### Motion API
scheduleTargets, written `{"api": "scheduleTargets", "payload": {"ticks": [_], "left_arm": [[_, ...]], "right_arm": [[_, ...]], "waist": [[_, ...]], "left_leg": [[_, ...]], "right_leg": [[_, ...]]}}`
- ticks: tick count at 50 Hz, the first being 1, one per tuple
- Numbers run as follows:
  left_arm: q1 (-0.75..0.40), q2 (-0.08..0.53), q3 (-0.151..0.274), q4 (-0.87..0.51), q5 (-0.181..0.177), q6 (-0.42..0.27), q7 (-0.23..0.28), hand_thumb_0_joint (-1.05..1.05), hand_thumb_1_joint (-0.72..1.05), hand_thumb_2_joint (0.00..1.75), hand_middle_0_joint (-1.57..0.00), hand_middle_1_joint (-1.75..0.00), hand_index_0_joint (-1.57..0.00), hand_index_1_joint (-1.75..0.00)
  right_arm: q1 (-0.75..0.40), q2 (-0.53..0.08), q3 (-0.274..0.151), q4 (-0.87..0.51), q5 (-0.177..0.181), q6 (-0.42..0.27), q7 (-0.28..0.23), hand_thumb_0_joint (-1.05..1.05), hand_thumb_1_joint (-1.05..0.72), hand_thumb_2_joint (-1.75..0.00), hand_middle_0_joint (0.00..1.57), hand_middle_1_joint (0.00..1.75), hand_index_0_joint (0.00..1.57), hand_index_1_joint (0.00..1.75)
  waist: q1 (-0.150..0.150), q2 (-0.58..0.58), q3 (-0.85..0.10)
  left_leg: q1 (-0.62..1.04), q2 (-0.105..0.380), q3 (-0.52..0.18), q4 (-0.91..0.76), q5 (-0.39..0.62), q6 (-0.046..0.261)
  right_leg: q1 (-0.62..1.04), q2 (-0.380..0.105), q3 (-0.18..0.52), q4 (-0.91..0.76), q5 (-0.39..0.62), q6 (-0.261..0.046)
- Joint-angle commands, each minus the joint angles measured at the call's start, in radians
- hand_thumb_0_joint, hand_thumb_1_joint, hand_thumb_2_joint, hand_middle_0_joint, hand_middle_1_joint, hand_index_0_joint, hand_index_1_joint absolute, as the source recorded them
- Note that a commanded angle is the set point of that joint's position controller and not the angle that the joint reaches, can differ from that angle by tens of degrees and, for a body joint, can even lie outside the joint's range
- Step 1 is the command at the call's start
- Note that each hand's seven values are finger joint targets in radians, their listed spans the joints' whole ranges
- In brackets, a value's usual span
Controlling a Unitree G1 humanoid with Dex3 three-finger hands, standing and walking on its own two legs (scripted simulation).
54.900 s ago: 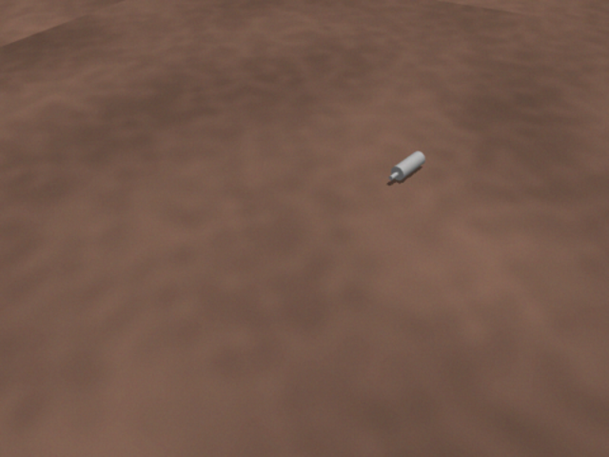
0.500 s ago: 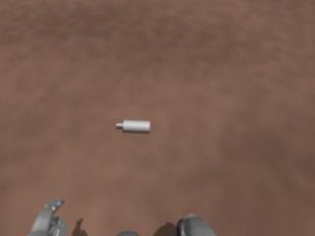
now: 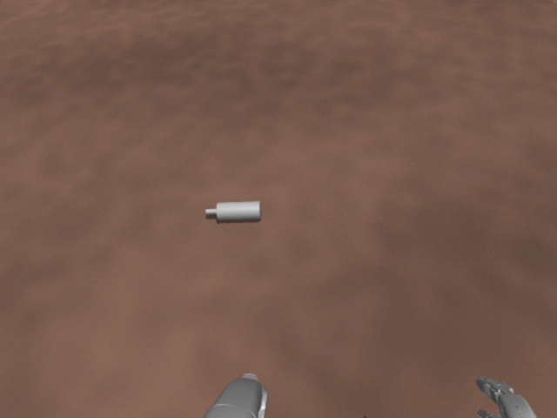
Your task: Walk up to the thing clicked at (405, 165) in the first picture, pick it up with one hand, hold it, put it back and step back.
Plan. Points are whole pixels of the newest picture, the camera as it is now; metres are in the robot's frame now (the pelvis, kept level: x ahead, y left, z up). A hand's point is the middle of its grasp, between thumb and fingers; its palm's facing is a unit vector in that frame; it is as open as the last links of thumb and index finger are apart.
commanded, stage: step back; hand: left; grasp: from above
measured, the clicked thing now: (233, 210) +0.97 +0.30 -0.72
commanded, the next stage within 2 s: stand in 1.52 s
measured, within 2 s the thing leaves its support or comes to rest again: neither
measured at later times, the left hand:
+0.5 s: hand out of the picture -0.09 +0.26 -0.14, palm faces +0.09 -0.93 -0.35, open 7.4 cm
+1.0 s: hand out of the picture -0.20 +0.28 -0.14, palm faces +0.09 -0.91 -0.42, open 7.4 cm
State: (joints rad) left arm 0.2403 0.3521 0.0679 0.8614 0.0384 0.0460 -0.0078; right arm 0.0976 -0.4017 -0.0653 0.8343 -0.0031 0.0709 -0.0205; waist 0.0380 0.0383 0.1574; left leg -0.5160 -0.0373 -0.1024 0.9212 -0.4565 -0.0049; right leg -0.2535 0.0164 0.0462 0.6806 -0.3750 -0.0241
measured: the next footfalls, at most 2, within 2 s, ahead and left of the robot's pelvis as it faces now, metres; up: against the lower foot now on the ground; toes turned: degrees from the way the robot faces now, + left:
left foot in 0.26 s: -0.09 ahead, +0.12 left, +0.00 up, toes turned +4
right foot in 0.60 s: -0.21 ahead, -0.15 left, +0.00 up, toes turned +3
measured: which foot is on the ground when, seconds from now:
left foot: up 0.00-0.24, down 0.26-0.64, up 0.66-0.88, down 0.90-1.00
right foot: down 0.00-0.30, up 0.32-0.58, down 0.60-0.96, up 0.98-1.00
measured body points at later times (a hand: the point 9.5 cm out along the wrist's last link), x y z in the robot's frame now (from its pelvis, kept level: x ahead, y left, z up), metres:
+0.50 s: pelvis -0.17 -0.01 +0.01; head -0.14 +0.01 +0.46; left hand -0.10 +0.31 -0.12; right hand -0.05 -0.31 -0.10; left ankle -0.13 +0.12 -0.72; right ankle -0.21 -0.16 -0.65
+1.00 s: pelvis -0.22 -0.01 +0.01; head -0.20 -0.01 +0.46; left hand -0.21 +0.32 -0.11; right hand -0.15 -0.31 -0.12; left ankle -0.20 +0.11 -0.72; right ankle -0.25 -0.15 -0.70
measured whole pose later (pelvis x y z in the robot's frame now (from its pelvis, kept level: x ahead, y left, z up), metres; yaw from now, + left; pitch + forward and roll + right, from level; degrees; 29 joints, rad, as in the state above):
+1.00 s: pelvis -0.22 -0.01 +0.01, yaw +4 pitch -3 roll +1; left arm 0.26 0.40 0.08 0.96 0.03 0.00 0.00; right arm 0.26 -0.35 -0.08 0.97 -0.04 -0.02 0.03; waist 0.02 -0.02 0.09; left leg -0.24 -0.03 0.01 0.56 -0.26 0.01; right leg -0.27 -0.05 0.03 0.83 -0.47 -0.02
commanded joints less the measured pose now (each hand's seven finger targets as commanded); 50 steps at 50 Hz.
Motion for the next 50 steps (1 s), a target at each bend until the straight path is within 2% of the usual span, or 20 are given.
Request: {"api": "scheduleTargets", "payload": {"ticks": [1,9,13,15,16,17,20,24,27,29,31,32,33,36,40,45,46,48,49,50], "left_arm": [[-0.202,0.272,0.081,-0.140,0.006,-0.035,0.031,0.00,0.90,0.90,-0.20,-0.30,-0.20,-0.30],[-0.028,0.248,0.081,-0.143,0.008,-0.015,0.053,0.00,0.90,0.90,-0.20,-0.30,-0.20,-0.30],[-0.082,0.250,0.065,-0.162,-0.016,0.011,0.042,0.00,0.90,0.90,-0.20,-0.30,-0.20,-0.30],[-0.087,0.188,0.046,-0.176,-0.027,0.011,0.034,0.00,0.90,0.90,-0.20,-0.30,-0.20,-0.30],[-0.173,0.233,0.068,-0.184,-0.028,0.012,0.048,0.00,0.90,0.90,-0.20,-0.30,-0.20,-0.30],[-0.174,0.264,0.074,-0.168,-0.019,0.015,0.050,0.00,0.90,0.90,-0.20,-0.30,-0.20,-0.30],[-0.064,0.228,0.071,-0.103,-0.035,0.020,0.034,0.00,0.90,0.90,-0.20,-0.30,-0.20,-0.30],[-0.040,0.208,0.056,-0.071,-0.021,-0.018,0.016,0.00,0.90,0.90,-0.20,-0.30,-0.20,-0.30],[-0.019,0.207,0.044,-0.034,-0.021,-0.056,0.013,0.00,0.90,0.90,-0.20,-0.30,-0.20,-0.30],[0.057,0.204,0.056,0.043,-0.005,-0.077,0.022,0.00,0.90,0.90,-0.20,-0.30,-0.20,-0.30],[0.076,0.273,0.077,0.058,0.015,-0.090,0.027,0.00,0.90,0.90,-0.20,-0.30,-0.20,-0.30],[0.020,0.362,0.095,0.023,0.025,-0.087,0.031,0.00,0.90,0.90,-0.20,-0.30,-0.20,-0.30],[-0.081,0.408,0.094,-0.001,0.029,-0.085,0.032,0.00,0.90,0.90,-0.20,-0.30,-0.20,-0.30],[-0.145,0.265,0.063,-0.004,0.011,-0.106,0.031,0.00,0.90,0.90,-0.20,-0.30,-0.20,-0.30],[0.019,0.307,0.079,0.037,0.010,-0.105,0.014,0.00,0.90,0.90,-0.20,-0.30,-0.20,-0.30],[-0.017,0.268,0.056,0.010,-0.006,-0.079,0.008,0.00,0.90,0.90,-0.20,-0.30,-0.20,-0.30],[0.011,0.210,0.038,0.008,-0.008,-0.077,0.006,0.00,0.90,0.90,-0.20,-0.30,-0.20,-0.30],[-0.038,0.194,0.036,-0.012,-0.019,-0.070,0.012,0.00,0.90,0.90,-0.20,-0.30,-0.20,-0.30],[-0.072,0.261,0.048,-0.010,-0.014,-0.069,0.016,0.00,0.90,0.90,-0.20,-0.30,-0.20,-0.30],[-0.079,0.270,0.049,-0.007,-0.020,-0.073,0.012,0.00,0.90,0.90,-0.20,-0.30,-0.20,-0.30]], "right_arm": [[0.074,-0.182,-0.041,-0.040,0.006,-0.031,-0.011,0.00,-0.90,-0.90,0.20,0.30,0.20,0.30],[0.086,-0.132,-0.016,-0.060,-0.013,-0.062,-0.020,0.00,-0.90,-0.90,0.20,0.30,0.20,0.30],[0.200,-0.151,-0.040,0.005,-0.026,-0.062,-0.015,0.00,-0.90,-0.90,0.20,0.30,0.20,0.30],[0.162,-0.290,-0.071,-0.013,-0.045,-0.055,-0.011,0.00,-0.90,-0.90,0.20,0.30,0.20,0.30],[0.103,-0.373,-0.076,-0.040,-0.032,-0.050,-0.002,0.00,-0.90,-0.90,0.20,0.30,0.20,0.30],[0.032,-0.351,-0.075,-0.051,-0.038,-0.059,-0.008,0.00,-0.90,-0.90,0.20,0.30,0.20,0.30],[-0.043,-0.220,-0.034,-0.072,-0.049,-0.058,-0.012,0.00,-0.90,-0.90,0.20,0.30,0.20,0.30],[0.017,-0.194,-0.042,-0.042,-0.039,-0.065,0.003,0.00,-0.90,-0.90,0.20,0.30,0.20,0.30],[0.038,-0.216,-0.052,-0.034,-0.044,-0.055,0.015,0.00,-0.90,-0.90,0.20,0.30,0.20,0.30],[0.043,-0.232,-0.058,-0.020,-0.041,-0.034,0.023,0.00,-0.90,-0.90,0.20,0.30,0.20,0.30],[0.052,-0.117,-0.021,-0.035,-0.028,-0.036,0.024,0.00,-0.90,-0.90,0.20,0.30,0.20,0.30],[-0.035,-0.139,-0.028,-0.058,-0.032,-0.040,0.019,0.00,-0.90,-0.90,0.20,0.30,0.20,0.30],[-0.050,-0.201,-0.055,-0.033,-0.032,-0.044,0.014,0.00,-0.90,-0.90,0.20,0.30,0.20,0.30],[0.021,-0.170,-0.045,0.014,-0.012,-0.066,0.035,0.00,-0.90,-0.90,0.20,0.30,0.20,0.30],[-0.007,-0.160,-0.033,0.007,-0.029,-0.083,0.043,0.00,-0.90,-0.90,0.20,0.30,0.20,0.30],[0.120,-0.149,-0.054,0.059,-0.030,-0.119,0.038,0.00,-0.90,-0.90,0.20,0.30,0.20,0.30],[0.178,-0.180,-0.072,0.079,-0.036,-0.129,0.031,0.00,-0.90,-0.90,0.20,0.30,0.20,0.30],[0.228,-0.330,-0.101,0.069,-0.037,-0.136,0.021,0.00,-0.90,-0.90,0.20,0.30,0.20,0.30],[0.226,-0.336,-0.107,0.075,-0.022,-0.132,0.023,0.00,-0.90,-0.90,0.20,0.30,0.20,0.30],[0.202,-0.292,-0.094,0.072,-0.025,-0.128,0.023,0.00,-0.90,-0.90,0.20,0.30,0.20,0.30]], "waist": [[-0.080,-0.163,-0.065],[0.023,-0.271,-0.232],[-0.026,-0.206,-0.275],[-0.017,0.114,-0.245],[-0.079,0.226,-0.197],[-0.058,0.184,-0.129],[0.021,0.061,-0.108],[-0.038,0.131,-0.144],[-0.069,0.186,-0.219],[-0.036,0.141,-0.201],[-0.024,-0.106,-0.151],[0.030,-0.169,-0.076],[0.014,-0.202,0.021],[-0.051,-0.114,0.038],[0.035,-0.216,-0.027],[-0.030,-0.164,-0.141],[-0.049,-0.052,-0.207],[-0.077,0.114,-0.192],[-0.088,0.066,-0.130],[-0.071,0.021,-0.084]], "left_leg": [[0.044,-0.099,-0.076,0.299,-0.003,0.006],[0.025,0.011,0.031,-0.166,-0.082,-0.021],[0.298,0.006,0.105,-0.562,0.283,0.014],[0.421,0.310,-0.302,-0.570,0.484,0.150],[0.182,0.455,-0.431,-0.619,0.467,0.311],[0.067,0.478,-0.438,-0.633,0.425,0.333],[0.155,0.272,-0.101,-0.540,0.556,0.221],[0.331,0.215,-0.107,-0.572,0.058,0.189],[0.430,0.236,-0.097,-0.518,-0.015,0.206],[0.293,0.196,-0.033,-0.440,-0.020,0.159],[-0.048,0.071,0.061,-0.177,-0.068,0.049],[-0.076,0.032,0.002,-0.109,-0.087,0.007],[0.068,0.068,-0.078,-0.002,-0.067,-0.007],[0.053,0.026,-0.035,-0.047,0.081,-0.006],[0.034,0.022,0.052,-0.192,0.022,-0.015],[0.351,0.002,0.129,-0.561,0.203,0.017],[0.524,0.064,0.015,-0.566,0.231,0.041],[0.543,0.403,-0.498,-0.657,0.043,0.235],[0.436,0.430,-0.502,-0.675,-0.033,0.294],[0.371,0.389,-0.417,-0.675,-0.019,0.279]], "right_leg": [[-0.152,-0.228,0.159,-0.289,0.336,-0.147],[0.292,-0.276,0.172,-0.140,0.614,-0.179],[0.139,-0.226,0.121,-0.022,0.504,-0.099],[-0.212,-0.035,-0.002,0.174,0.031,-0.008],[-0.153,0.032,0.014,0.386,-0.292,0.017],[-0.117,0.010,0.114,0.522,-0.277,0.012],[-0.181,0.083,0.141,0.621,-0.127,0.003],[-0.179,0.034,0.052,0.251,-0.100,0.036],[-0.070,0.002,-0.022,-0.133,-0.188,0.039],[0.129,0.037,-0.075,-0.414,-0.013,0.004],[0.269,-0.142,0.300,-0.429,-0.174,-0.068],[0.007,-0.343,0.523,-0.497,-0.484,-0.172],[-0.269,-0.428,0.608,-0.539,-0.605,-0.232],[-0.088,-0.229,0.244,-0.446,-0.178,-0.143],[0.086,-0.219,0.199,-0.403,-0.131,-0.130],[0.066,-0.200,0.062,-0.147,0.234,-0.101],[-0.033,-0.147,0.012,0.043,0.272,-0.066],[-0.332,-0.016,-0.031,0.310,-0.189,-0.019],[-0.298,-0.060,0.047,0.334,-0.221,-0.026],[-0.290,-0.053,0.067,0.362,-0.198,-0.030]]}}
